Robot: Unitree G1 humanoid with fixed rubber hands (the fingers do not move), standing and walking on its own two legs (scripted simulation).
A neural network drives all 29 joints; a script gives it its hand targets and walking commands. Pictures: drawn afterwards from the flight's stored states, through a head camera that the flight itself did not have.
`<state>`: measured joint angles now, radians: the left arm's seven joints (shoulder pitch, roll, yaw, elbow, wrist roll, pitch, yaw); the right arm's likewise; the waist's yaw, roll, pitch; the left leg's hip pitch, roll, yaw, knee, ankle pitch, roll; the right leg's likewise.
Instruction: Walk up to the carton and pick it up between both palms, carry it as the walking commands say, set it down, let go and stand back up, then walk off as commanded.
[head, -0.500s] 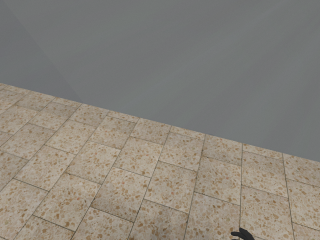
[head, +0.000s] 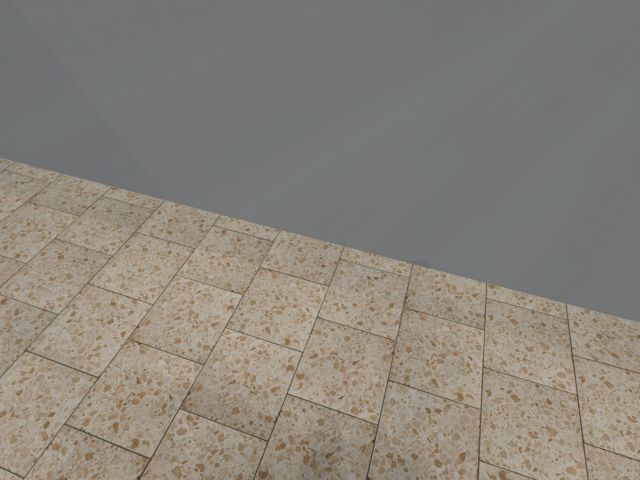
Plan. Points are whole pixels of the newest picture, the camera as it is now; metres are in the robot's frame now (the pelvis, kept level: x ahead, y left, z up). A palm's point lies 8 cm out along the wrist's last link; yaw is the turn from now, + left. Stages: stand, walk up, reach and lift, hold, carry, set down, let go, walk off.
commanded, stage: walk up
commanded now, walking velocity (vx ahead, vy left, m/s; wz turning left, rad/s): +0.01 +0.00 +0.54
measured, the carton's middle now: out of the picture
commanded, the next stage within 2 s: none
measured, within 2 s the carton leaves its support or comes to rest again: neither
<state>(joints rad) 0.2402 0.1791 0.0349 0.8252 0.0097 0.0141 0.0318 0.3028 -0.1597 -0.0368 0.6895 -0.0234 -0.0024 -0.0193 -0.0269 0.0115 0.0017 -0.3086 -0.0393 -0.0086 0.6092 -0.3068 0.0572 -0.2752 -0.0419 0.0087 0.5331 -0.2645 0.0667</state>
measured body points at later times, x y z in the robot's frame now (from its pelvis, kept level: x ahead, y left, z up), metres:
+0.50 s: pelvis -0.02 +0.04 +0.02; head +0.00 +0.10 +0.46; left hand +0.06 +0.31 -0.13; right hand +0.10 -0.21 -0.07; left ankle +0.00 +0.08 -0.73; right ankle +0.04 -0.16 -0.62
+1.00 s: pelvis -0.01 -0.03 +0.00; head +0.03 -0.01 +0.45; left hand +0.00 +0.28 -0.11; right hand +0.20 -0.23 -0.10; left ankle +0.00 +0.08 -0.73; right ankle +0.03 -0.14 -0.73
